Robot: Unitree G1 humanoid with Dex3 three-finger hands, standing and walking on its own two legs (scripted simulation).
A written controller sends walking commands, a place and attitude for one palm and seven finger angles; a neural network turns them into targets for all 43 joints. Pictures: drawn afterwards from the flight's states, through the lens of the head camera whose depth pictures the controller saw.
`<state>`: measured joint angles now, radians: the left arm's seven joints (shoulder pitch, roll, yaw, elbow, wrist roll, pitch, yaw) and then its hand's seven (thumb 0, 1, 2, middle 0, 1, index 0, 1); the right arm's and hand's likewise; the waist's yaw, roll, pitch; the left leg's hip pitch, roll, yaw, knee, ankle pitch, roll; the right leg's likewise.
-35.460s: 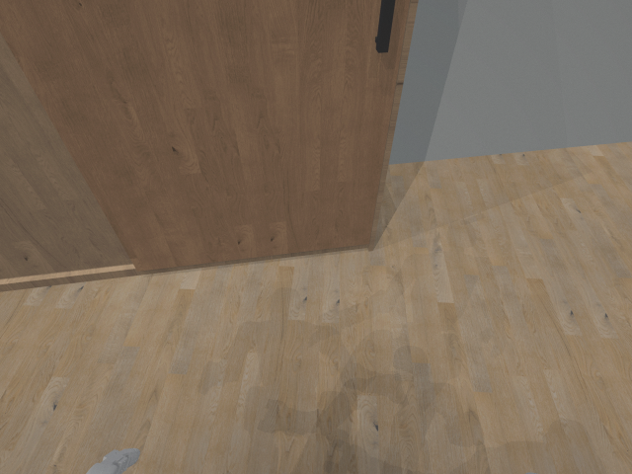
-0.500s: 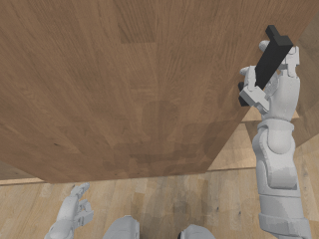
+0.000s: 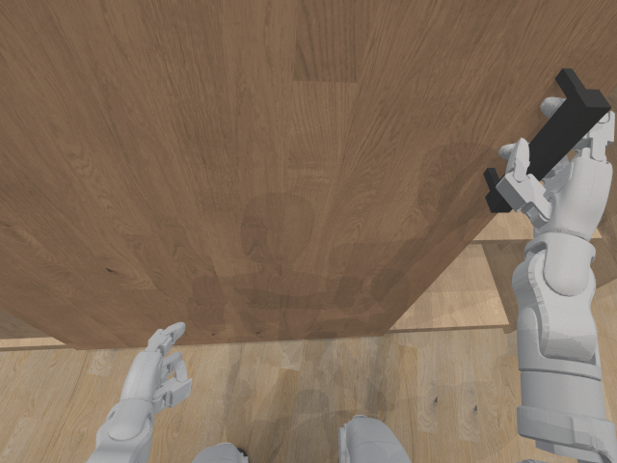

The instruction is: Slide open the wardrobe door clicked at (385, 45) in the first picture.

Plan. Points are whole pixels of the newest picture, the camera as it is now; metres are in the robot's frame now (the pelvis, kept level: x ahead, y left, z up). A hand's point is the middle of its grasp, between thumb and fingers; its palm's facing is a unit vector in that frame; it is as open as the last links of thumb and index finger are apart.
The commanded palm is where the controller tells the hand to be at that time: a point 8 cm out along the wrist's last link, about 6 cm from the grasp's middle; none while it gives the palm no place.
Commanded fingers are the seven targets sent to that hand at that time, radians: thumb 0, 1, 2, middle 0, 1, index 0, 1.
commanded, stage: step sideways, sliding the door along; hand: right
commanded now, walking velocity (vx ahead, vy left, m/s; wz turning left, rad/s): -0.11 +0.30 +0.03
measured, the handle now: (529, 147) +0.42 -0.25 +0.17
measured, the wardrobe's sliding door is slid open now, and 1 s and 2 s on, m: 0.44 0.60 0.60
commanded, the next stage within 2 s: stop walking and hold the door there in 0.90 s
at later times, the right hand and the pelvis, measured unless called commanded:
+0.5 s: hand (418, 178) +0.37 -0.11 +0.17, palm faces +0.22 +0.98 +0.02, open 6.9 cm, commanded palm +0.34 -0.08 +0.15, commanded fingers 0.00 -0.90 -0.90 0.45 1.40 0.45 1.40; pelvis -0.02 +0.08 +0.02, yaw +1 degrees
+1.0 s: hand (371, 176) +0.37 -0.06 +0.17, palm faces +0.33 +0.94 +0.02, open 7.1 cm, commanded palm +0.34 -0.09 +0.13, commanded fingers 0.00 -0.90 -0.90 0.45 1.40 0.45 1.40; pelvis -0.02 +0.17 +0.01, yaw +0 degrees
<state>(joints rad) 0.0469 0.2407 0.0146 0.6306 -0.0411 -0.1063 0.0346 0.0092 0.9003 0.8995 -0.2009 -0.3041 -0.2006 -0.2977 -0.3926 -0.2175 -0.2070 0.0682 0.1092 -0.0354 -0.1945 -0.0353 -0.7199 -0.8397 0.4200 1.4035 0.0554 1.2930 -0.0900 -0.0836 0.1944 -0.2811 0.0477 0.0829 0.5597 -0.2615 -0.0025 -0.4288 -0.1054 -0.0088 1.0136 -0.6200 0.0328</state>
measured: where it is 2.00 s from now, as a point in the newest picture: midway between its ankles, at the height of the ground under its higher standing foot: outside the picture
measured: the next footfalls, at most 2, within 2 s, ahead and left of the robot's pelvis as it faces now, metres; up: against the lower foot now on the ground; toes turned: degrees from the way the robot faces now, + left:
right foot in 0.12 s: +0.04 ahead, -0.10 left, +0.00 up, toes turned -12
left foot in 0.60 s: +0.01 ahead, +0.27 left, +0.00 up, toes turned +7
